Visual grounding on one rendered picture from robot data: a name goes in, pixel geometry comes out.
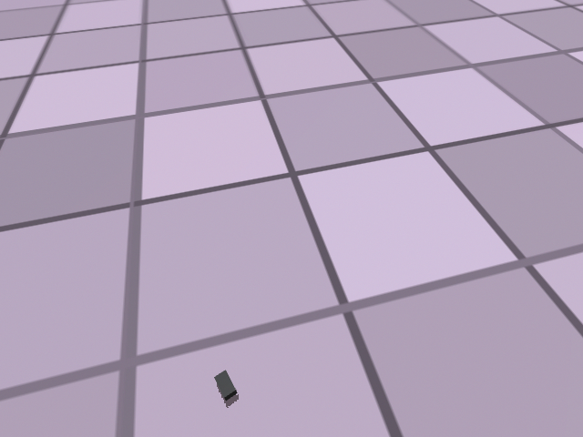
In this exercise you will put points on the small box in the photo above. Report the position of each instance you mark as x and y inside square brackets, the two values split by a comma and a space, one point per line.
[225, 384]

